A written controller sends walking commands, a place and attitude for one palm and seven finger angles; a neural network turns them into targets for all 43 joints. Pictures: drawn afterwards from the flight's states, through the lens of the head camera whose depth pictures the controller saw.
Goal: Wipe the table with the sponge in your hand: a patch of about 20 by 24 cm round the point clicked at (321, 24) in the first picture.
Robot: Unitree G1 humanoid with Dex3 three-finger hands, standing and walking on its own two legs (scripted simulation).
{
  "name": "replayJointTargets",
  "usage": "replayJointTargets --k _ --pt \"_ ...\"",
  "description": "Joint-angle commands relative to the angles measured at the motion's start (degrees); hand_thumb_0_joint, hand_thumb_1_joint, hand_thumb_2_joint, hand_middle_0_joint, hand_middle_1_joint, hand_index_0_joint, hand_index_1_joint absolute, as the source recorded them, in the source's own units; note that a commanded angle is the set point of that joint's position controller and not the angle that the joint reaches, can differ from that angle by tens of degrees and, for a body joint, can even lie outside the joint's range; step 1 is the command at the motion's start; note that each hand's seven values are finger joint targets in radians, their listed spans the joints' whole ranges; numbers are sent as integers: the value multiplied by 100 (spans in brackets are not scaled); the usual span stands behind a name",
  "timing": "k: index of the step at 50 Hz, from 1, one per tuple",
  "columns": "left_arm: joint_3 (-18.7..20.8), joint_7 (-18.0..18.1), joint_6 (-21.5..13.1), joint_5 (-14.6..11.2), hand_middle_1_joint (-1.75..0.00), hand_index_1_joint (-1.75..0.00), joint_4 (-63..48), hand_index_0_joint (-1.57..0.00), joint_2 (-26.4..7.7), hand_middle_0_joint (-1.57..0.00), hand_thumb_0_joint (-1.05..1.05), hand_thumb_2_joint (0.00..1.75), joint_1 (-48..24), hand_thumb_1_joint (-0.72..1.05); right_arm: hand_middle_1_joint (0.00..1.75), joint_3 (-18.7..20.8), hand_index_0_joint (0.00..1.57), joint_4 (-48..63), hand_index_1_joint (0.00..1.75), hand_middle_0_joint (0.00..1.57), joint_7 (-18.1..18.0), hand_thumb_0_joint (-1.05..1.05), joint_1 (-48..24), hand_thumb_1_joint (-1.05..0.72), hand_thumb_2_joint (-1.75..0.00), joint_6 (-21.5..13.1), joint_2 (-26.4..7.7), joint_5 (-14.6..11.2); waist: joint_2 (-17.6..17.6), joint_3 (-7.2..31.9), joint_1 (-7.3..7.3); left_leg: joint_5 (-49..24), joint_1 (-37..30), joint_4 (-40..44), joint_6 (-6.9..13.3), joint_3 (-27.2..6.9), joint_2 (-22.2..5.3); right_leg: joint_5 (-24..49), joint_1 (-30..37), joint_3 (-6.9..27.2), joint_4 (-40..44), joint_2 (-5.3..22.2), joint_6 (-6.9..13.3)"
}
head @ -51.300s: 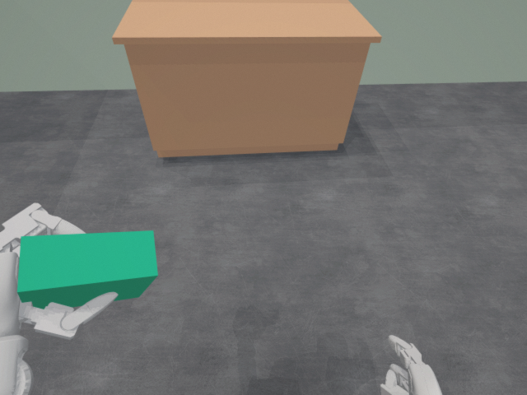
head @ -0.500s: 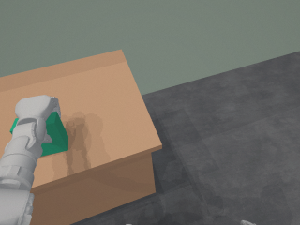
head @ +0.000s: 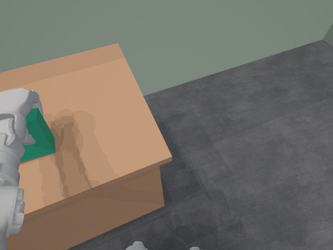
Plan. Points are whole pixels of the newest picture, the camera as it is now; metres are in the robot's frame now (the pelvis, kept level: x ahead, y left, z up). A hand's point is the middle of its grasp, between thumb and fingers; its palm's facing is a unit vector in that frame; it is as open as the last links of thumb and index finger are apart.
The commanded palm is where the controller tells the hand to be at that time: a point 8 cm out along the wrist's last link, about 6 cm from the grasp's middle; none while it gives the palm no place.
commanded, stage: wipe forward along the first lane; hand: left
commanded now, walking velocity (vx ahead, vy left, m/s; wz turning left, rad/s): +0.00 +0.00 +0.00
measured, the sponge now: (27, 141) +0.39 +0.37 +0.02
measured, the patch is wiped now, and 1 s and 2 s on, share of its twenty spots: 0.25 0.35 0.35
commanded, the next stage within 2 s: slide across to the middle lane in 0.20 s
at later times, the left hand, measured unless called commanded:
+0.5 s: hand (25, 110) +0.45 +0.37 +0.07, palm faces -0.14 +0.08 -0.99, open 9.6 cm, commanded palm +0.45 +0.33 +0.11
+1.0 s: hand (44, 100) +0.48 +0.33 +0.07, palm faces -0.10 +0.05 -0.99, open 9.6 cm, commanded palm +0.47 +0.29 +0.11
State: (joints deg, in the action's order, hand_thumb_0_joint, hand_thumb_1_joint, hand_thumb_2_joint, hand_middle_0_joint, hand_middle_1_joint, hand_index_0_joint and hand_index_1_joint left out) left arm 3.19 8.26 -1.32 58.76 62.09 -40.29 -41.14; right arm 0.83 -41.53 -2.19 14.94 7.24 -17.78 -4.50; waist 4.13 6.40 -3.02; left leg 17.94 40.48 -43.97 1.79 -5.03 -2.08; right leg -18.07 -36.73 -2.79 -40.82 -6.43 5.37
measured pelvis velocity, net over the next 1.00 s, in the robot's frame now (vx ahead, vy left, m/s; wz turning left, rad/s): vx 0.03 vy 0.07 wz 0.01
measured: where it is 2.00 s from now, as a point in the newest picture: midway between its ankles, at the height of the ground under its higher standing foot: outside the picture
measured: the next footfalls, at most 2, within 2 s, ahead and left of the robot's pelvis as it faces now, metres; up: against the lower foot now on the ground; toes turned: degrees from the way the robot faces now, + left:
none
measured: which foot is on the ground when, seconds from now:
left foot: down 0.00-1.00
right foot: down 0.00-1.00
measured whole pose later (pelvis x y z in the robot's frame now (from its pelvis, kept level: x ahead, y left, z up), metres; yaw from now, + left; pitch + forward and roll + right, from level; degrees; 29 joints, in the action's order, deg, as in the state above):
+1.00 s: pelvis +0.03 +0.07 +0.02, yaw +1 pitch +13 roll -2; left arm -13.0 13.9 13.1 56.9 63.6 -24.4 -50.1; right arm 1.8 -44.8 -0.3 12.6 9.2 -14.0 -2.9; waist 3.1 7.0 -1.8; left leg 16.9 33.6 -37.8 2.6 -2.9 2.6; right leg -17.7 -28.9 -0.5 -33.8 -1.4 0.2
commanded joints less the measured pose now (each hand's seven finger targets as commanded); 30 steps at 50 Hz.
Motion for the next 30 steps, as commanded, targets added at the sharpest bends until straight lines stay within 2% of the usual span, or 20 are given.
replayJointTargets --k 1,2,3,5,7,8,11,13,14,15,18,19,20,21,22,23,25,27,28,30 --pt "141 304 240 228 -160 -160 -449 -120 -1693 -120 0 130 -1907 10 30 267 20 493 30 20 -42 0 298 -90 -90 -164 -859 8 -387 1453 -242 -95 -142 250 228 451 330 925 1329 903 951 459 -372" --pt "94 282 277 217 -160 -160 -398 -120 -1652 -120 0 130 -1931 10 30 254 20 505 30 20 -47 0 319 -90 -90 -155 -856 12 -419 1429 -249 -55 -154 279 226 445 328 834 1296 872 974 449 -370" --pt "123 256 295 247 -160 -160 -398 -120 -1736 -120 0 130 -2005 10 30 246 20 492 30 20 -50 0 305 -90 -90 -149 -863 6 -278 1411 -241 -85 -199 271 226 452 317 830 1225 849 964 443 -356" --pt "57 197 282 214 -160 -160 -401 -120 -1586 -120 0 130 -2101 10 30 251 20 518 30 20 -63 0 325 -90 -90 -147 -838 23 -355 1493 -279 -226 -349 296 240 444 313 977 1169 757 943 400 -352" --pt "99 197 257 276 -160 -160 -372 -120 -1700 -120 0 130 -2128 10 30 249 20 503 30 20 -76 0 431 -90 -90 -129 -850 40 -329 1591 -268 -237 -342 279 239 442 325 932 1141 692 888 372 -356" --pt "6 192 235 279 -160 -160 -429 -120 -1577 -120 0 130 -2181 10 30 248 20 522 30 20 -76 0 433 -90 -90 -133 -840 41 -288 1532 -299 -265 -413 291 241 440 312 953 1051 662 896 366 -350" --pt "139 241 120 330 -160 -160 -409 -120 -1623 -120 0 130 -2088 10 30 283 20 505 30 20 -81 0 545 -90 -90 -102 -834 75 -380 1713 -269 -505 -515 243 240 435 318 1201 1044 584 805 313 -335" --pt "-33 296 141 344 -160 -160 -303 -120 -1369 -120 0 130 -2078 10 30 287 20 508 30 20 -69 0 533 -90 -90 -88 -825 70 -501 1462 -334 -353 -435 253 227 435 308 996 815 530 844 305 -344" --pt "-84 327 154 337 -160 -160 -310 -120 -1305 -120 0 130 -2160 10 30 287 20 503 30 20 -61 0 521 -90 -90 -92 -828 72 -410 1391 -344 -272 -461 294 214 435 297 842 703 505 864 304 -337" --pt "-41 348 133 282 -160 -160 -360 -120 -1233 -120 0 130 -2154 10 30 303 20 502 30 20 -49 0 506 -90 -90 -95 -802 71 -354 1458 -305 -387 -577 326 215 412 282 906 691 484 846 295 -310" --pt "-316 473 160 223 -160 -160 -713 -120 -796 -120 0 130 -2290 10 30 354 20 507 30 20 -31 0 507 -90 -90 -73 -744 87 -262 1759 -312 -498 -997 386 205 387 280 831 653 426 867 269 -308" --pt "-375 514 172 186 -160 -160 -808 -120 -678 -120 0 130 -2333 10 30 362 20 512 30 20 -22 0 496 -90 -90 -71 -710 82 -149 1743 -305 -506 -1095 422 197 388 282 796 648 414 903 263 -299" --pt "-382 533 188 108 -160 -160 -872 -120 -555 -120 0 130 -2402 10 30 376 20 484 30 20 -28 0 454 -90 -90 -67 -693 73 -233 1799 -332 -604 -1219 457 197 350 255 836 642 389 909 261 -289" --pt "-507 573 239 63 -160 -160 -814 -120 -420 -120 0 130 -2484 10 30 371 20 436 30 20 -34 0 456 -90 -90 -59 -692 62 -269 1636 -398 -484 -1243 505 191 329 253 666 538 360 949 262 -311" --pt "-492 616 282 6 -160 -160 -825 -120 -372 -120 0 130 -2559 10 30 378 20 401 30 20 -33 0 425 -90 -90 -62 -693 59 -379 1571 -387 -396 -1267 567 185 289 234 538 496 323 972 260 -313" --pt "-649 644 322 -97 -160 -160 -921 -120 -127 -120 0 130 -2635 10 30 376 20 411 30 20 -33 0 361 -90 -90 -77 -663 50 -349 1547 -411 -348 -1343 632 185 293 243 485 507 313 1026 269 -326" --pt "-583 697 375 -232 -160 -160 -1071 -120 -79 -120 0 130 -2849 10 30 388 20 356 30 20 -45 0 260 -90 -90 -102 -648 38 -262 1633 -380 -443 -1618 760 164 221 207 500 517 277 1043 282 -299" --pt "-933 724 505 -295 -160 -160 -909 -120 360 -120 0 130 -3005 10 30 370 20 262 30 20 -30 0 252 -90 -90 -125 -614 27 -213 1402 -475 -271 -1756 870 147 163 209 348 335 203 1070 269 -311" --pt "-1011 710 589 -271 -160 -160 -789 -120 443 -120 0 130 -3041 10 30 358 20 205 30 20 -24 0 239 -90 -90 -134 -627 33 -326 1321 -490 -226 -1760 917 140 119 197 328 299 181 1071 277 -307" --pt "-1119 687 704 -293 -160 -160 -831 -120 658 -120 0 130 -3225 10 30 351 20 177 30 20 -22 0 138 -90 -90 -164 -609 38 -113 1372 -476 -266 -1997 1034 98 46 180 352 231 158 1069 289 -271"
